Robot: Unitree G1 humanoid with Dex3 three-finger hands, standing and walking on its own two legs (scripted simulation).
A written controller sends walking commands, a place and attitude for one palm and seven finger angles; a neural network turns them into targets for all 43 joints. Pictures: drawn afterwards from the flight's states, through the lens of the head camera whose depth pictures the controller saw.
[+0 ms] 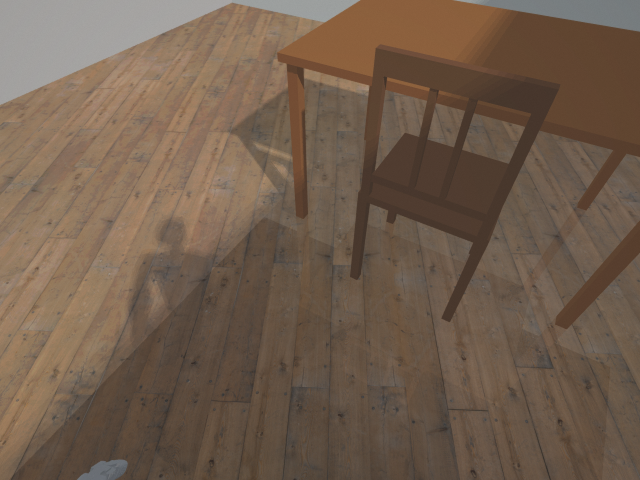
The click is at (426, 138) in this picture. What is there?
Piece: chair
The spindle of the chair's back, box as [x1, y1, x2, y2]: [408, 88, 438, 188]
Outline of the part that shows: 431,88 428,94 408,185 413,188 416,183 438,91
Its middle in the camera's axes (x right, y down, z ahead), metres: +0.26 -0.25 +1.00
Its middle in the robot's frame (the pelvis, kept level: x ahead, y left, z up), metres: +0.92 -0.22 -0.09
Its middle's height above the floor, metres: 0.68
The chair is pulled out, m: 0.00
